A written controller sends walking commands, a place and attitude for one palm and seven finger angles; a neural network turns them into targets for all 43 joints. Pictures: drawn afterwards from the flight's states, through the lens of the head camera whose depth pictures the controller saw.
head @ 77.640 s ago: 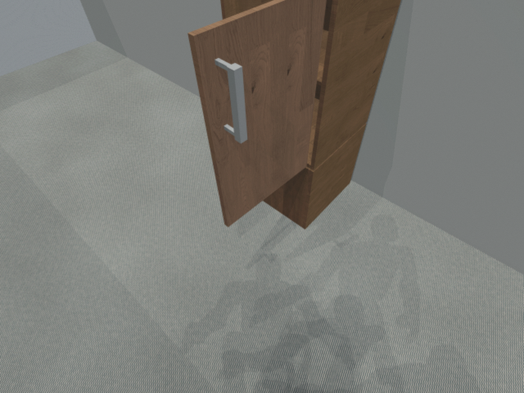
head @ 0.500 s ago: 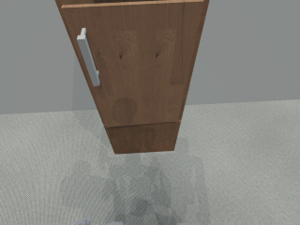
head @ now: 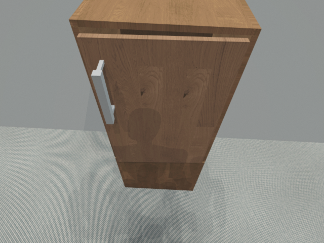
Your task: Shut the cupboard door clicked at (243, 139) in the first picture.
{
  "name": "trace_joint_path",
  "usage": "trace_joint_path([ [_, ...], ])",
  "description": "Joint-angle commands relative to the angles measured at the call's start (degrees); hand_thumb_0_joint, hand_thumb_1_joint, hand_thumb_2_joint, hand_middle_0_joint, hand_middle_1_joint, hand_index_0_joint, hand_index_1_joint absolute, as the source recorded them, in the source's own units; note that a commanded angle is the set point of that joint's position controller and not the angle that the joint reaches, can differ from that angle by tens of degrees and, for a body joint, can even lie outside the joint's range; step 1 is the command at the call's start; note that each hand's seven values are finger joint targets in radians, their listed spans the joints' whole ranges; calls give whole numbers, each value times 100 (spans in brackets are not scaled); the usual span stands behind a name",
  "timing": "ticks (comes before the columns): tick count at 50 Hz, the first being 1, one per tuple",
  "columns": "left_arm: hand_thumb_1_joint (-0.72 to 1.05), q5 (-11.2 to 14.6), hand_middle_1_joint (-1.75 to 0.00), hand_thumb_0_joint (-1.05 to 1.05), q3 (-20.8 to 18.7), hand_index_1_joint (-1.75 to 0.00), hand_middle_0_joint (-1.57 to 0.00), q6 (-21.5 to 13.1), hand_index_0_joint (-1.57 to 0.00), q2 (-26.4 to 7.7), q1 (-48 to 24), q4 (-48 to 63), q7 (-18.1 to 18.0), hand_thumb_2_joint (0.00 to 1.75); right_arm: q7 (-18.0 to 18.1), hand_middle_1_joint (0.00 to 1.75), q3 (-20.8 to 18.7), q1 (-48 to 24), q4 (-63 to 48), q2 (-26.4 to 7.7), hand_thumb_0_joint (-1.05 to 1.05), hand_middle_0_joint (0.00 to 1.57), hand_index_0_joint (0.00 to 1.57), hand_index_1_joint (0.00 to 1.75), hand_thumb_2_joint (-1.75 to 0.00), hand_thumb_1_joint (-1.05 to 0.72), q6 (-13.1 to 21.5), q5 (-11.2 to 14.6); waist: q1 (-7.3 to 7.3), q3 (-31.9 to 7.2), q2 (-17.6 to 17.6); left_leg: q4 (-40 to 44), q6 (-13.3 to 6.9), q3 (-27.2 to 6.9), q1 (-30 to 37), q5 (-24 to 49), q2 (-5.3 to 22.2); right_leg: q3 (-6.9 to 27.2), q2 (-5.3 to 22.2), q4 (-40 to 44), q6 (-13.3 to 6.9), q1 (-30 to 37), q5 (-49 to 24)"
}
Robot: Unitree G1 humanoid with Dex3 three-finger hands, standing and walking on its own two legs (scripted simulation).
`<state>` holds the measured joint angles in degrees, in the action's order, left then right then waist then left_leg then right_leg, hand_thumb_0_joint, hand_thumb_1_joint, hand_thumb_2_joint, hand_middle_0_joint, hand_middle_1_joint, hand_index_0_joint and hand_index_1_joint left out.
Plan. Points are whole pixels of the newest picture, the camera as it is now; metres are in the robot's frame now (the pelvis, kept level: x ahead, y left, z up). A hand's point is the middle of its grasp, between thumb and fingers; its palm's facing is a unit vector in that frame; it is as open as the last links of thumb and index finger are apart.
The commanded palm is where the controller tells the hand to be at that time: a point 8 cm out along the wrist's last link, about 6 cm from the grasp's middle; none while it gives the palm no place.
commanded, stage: come to a stop and stand still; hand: left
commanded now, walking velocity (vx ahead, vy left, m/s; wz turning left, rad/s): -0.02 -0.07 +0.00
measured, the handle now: (106, 94) +0.45 +0.19 +0.10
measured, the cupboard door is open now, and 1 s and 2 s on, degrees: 2 2 2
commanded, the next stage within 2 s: look again from close up in 1.00 s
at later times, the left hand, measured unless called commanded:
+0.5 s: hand out of the picture +0.05 +0.17 -0.17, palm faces -0.04 -0.97 -0.22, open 7.3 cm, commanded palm none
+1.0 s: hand out of the picture -0.05 +0.19 -0.18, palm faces -0.01 -0.98 -0.18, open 7.4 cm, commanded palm none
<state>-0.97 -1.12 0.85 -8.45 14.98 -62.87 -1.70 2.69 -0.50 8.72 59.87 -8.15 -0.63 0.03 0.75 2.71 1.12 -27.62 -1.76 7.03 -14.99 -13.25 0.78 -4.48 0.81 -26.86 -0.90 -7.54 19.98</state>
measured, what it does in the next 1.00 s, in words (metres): stands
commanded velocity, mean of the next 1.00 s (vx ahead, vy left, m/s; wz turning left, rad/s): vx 0.00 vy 0.00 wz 0.00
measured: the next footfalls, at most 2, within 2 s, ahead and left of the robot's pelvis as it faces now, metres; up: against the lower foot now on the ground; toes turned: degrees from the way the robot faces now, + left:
none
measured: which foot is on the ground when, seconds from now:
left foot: down 0.00-1.00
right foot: down 0.00-1.00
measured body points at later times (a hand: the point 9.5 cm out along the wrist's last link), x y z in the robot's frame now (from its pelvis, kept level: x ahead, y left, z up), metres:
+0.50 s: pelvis -0.02 +0.00 -0.01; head -0.02 +0.00 +0.44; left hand +0.05 +0.23 -0.15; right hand -0.01 -0.24 -0.16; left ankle +0.01 +0.11 -0.74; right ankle -0.06 -0.10 -0.74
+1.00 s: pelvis -0.03 +0.02 +0.00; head -0.02 +0.03 +0.45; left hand -0.05 +0.25 -0.16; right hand -0.02 -0.21 -0.15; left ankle +0.01 +0.11 -0.74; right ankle -0.06 -0.10 -0.74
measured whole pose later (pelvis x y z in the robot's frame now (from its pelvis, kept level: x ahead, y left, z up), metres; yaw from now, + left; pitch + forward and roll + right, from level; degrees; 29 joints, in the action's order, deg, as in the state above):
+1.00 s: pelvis -0.03 +0.02 +0.00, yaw -1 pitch -1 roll +0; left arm -0.9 1.1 -0.1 -9.6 19.4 -62.9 -2.0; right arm 0.9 0.7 14.8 62.7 -9.4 0.5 -0.3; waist 0.4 1.8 1.2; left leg -25.2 -3.2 5.7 -14.4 -10.0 -0.7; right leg -2.8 1.6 -25.5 0.6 -7.8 16.5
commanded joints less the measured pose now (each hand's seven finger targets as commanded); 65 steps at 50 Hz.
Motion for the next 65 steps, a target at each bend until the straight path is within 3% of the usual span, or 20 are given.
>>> trace_joint_path([
  [1,90,-35,-30,0,-144,-30,-20,-43,-20,-682,456,305,-52,90,37,30,-279,658,-103,-843,0,20,20,30,-90,-90,2,-43,-199,-859,111,-15,-87,-722,914,2555,879,638,657,181,-151,-122,-3004],
  [6,90,-8,-30,0,-122,-30,-20,-78,-20,-686,397,290,-75,90,-2,30,-191,585,-5,-665,0,20,20,30,-90,-90,-1,-61,-159,-648,171,84,43,-566,718,1889,721,734,736,300,-197,29,-3222],
  [7,90,-85,-30,0,-46,-30,-20,-144,-20,-655,712,493,-302,90,-54,30,-291,308,-472,-1003,0,20,20,30,-90,-90,73,-30,-81,21,51,-988,101,-204,516,1866,748,993,760,489,220,-843,-4314],
  [8,90,-91,-30,0,-116,-30,-20,-247,-20,-904,631,552,-334,90,-109,30,-193,299,-645,-709,0,20,20,30,-90,-90,57,-80,-165,35,-25,-1020,148,-186,-107,1032,460,1056,1049,268,166,-245,-5463],
  [9,90,-40,-30,0,-75,-30,-20,-301,-20,-958,664,676,-288,90,-140,30,-163,579,-642,-504,0,20,20,30,-90,-90,84,-87,-190,-481,521,-760,39,-222,-245,6,298,1054,1092,-80,-40,322,-6139],
  [10,90,-10,-30,0,-50,-30,-20,-324,-20,-873,559,756,-260,90,-132,30,-185,713,-651,-535,0,20,20,30,-90,-90,96,-94,-262,-729,622,-619,-4,-221,-127,-53,205,883,1022,-349,-245,508,-6385],
  [11,90,-1,-30,0,-69,-30,-20,-324,-20,-932,553,880,-237,90,-130,30,-197,795,-673,-583,0,20,20,30,-90,-90,98,-85,-243,-907,748,-558,-39,-243,-11,152,161,837,941,-469,-291,571,-6244],
  [13,90,9,-30,0,-88,-30,-20,-311,-20,-945,506,1007,-225,90,-113,30,-188,876,-674,-628,0,20,20,30,-90,-90,123,-86,-225,-792,277,-484,-77,-287,242,940,240,786,804,-558,-259,310,-5690],
  [14,90,32,-30,0,-86,-30,-20,-276,-20,-953,504,1037,-212,90,-108,30,-171,824,-673,-650,0,20,20,30,-90,-90,101,-85,-184,-651,185,-533,-81,-333,268,1117,308,758,751,-445,-216,122,-5065],
  [17,90,24,-30,0,-29,-30,-20,-177,-20,-907,352,1064,-167,90,-131,30,-125,655,-715,-651,0,20,20,30,-90,-90,44,-79,-164,-41,239,-362,4,-456,118,524,361,881,695,107,-269,-455,-2756],
  [18,90,14,-30,0,-25,-30,-20,-172,-20,-879,290,1080,-158,90,-141,30,-114,682,-668,-640,0,20,20,30,-90,-90,58,-96,-159,67,25,-207,-8,-509,189,648,418,837,621,169,-283,-565,-2276],
  [21,90,33,-30,0,11,-30,-20,-133,-20,-870,204,1058,-122,90,-164,30,-83,687,-608,-753,0,20,20,30,-90,-90,68,-120,-123,257,-145,80,-51,-734,15,210,458,855,461,438,-256,-733,-616],
  [23,90,19,-30,0,27,-30,-20,-133,-20,-842,193,1029,-98,90,-176,30,-65,745,-550,-740,0,20,20,30,-90,-90,91,-126,-111,410,-201,300,-72,-817,-77,-101,482,834,407,577,-256,-810,-76],
  [25,90,34,-30,0,38,-30,-20,-123,-20,-846,185,990,-76,90,-186,30,-56,806,-526,-791,0,20,20,30,-90,-90,97,-134,-121,310,-178,435,-80,-909,-114,-372,471,820,381,594,-250,-782,206],
  [32,90,34,-30,0,74,-30,-20,-164,-20,-755,362,785,-47,90,-178,30,-36,936,-361,-827,0,20,20,30,-90,-90,173,-108,-90,47,-55,667,-125,-1021,7,-248,547,735,388,563,-188,-604,-126],
  [35,90,31,-30,0,81,-30,-20,-179,-20,-735,435,670,-46,90,-167,30,-26,966,-249,-842,0,20,20,30,-90,-90,216,-93,-84,-78,-168,701,-152,-1039,146,68,592,677,393,511,-151,-510,-383],
  [43,90,16,-30,0,127,-30,-20,-191,-20,-671,661,313,-50,90,-145,30,-19,924,-10,-823,0,20,20,30,-90,-90,237,-59,-63,62,-167,861,-169,-1054,276,144,621,628,436,617,-96,-537,-519],
  [47,90,13,-30,0,144,-30,-20,-186,-20,-636,733,197,-48,90,-147,30,-22,855,59,-849,0,20,20,30,-90,-90,222,-55,-68,177,-156,1011,-152,-1102,209,-231,620,634,451,669,-86,-604,-393],
  [55,90,7,-30,0,153,-30,-20,-226,-20,-669,772,92,-54,90,-148,30,-29,755,148,-852,0,20,20,30,-90,-90,244,-41,-62,29,-9,899,-133,-969,417,232,598,685,529,754,-61,-558,-632],
  [65,90,6,-30,0,135,-30,-20,-219,-20,-709,681,76,-58,90,-135,30,-32,708,211,-869,0,20,20,30,-90,-90,275,-45,-46,-56,-98,890,-135,-974,513,665,618,649,544,737,-34,-426,-861],
])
